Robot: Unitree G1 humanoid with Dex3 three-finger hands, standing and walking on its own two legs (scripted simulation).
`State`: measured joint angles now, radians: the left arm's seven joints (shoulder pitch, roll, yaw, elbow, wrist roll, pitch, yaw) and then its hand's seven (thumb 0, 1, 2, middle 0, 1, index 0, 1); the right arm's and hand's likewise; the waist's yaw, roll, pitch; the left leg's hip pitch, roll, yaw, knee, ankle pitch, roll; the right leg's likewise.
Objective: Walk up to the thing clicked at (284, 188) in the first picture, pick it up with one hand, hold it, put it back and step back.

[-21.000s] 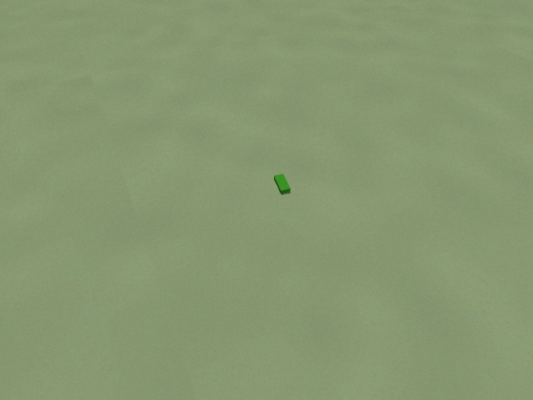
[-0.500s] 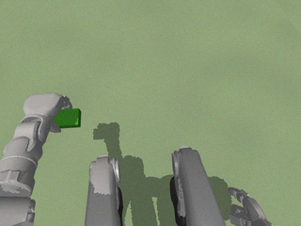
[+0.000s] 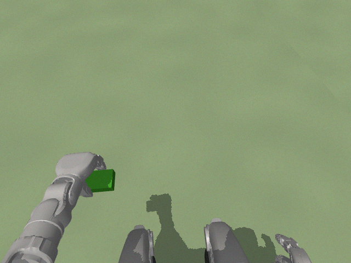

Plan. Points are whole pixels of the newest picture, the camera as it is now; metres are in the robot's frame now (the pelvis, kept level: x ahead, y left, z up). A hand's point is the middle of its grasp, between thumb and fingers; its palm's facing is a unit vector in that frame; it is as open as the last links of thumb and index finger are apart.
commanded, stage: lift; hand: left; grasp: from above
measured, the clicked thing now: (92, 181) +0.35 +0.23 -0.11
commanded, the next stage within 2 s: hold in 0.42 s
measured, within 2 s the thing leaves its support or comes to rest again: neither
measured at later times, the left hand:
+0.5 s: hand (76, 165) +0.35 +0.22 +0.02, palm faces -0.45 -0.04 -0.89, open 8.0 cm
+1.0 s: hand (68, 151) +0.36 +0.22 +0.06, palm faces -0.46 -0.02 -0.89, open 7.9 cm
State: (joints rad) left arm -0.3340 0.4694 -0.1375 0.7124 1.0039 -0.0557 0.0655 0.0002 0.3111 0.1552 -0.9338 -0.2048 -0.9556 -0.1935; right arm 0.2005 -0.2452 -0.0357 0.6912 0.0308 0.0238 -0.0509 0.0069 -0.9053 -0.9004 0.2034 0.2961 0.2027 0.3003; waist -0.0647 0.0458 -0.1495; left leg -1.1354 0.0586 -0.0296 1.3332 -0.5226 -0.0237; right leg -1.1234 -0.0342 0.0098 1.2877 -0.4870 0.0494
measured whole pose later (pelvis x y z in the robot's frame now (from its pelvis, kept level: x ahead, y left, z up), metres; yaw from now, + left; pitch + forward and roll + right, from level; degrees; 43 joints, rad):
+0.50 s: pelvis +0.03 +0.00 +0.08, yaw +0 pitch +10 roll +0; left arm -0.31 0.41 -0.18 0.80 1.02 -0.04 0.10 0.00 0.30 0.18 -0.94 -0.21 -0.96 -0.20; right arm 0.24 -0.25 -0.05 0.71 0.03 0.02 -0.04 0.01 -0.91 -0.90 0.20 0.30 0.20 0.30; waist -0.05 0.03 -0.08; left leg -0.66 0.05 0.01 0.88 -0.39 -0.02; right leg -0.67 -0.04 0.02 0.85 -0.36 0.05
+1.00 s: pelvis +0.05 +0.00 +0.11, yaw -1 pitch +6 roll +0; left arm -0.27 0.42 -0.19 0.70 1.02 -0.06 0.00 0.00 0.31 0.16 -0.93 -0.20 -0.95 -0.19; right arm 0.22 -0.24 -0.05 0.69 0.05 0.06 -0.05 0.01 -0.90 -0.90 0.20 0.30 0.20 0.30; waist -0.02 0.03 -0.07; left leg -0.47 0.05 0.04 0.70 -0.35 -0.02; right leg -0.48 -0.05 0.04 0.69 -0.31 0.05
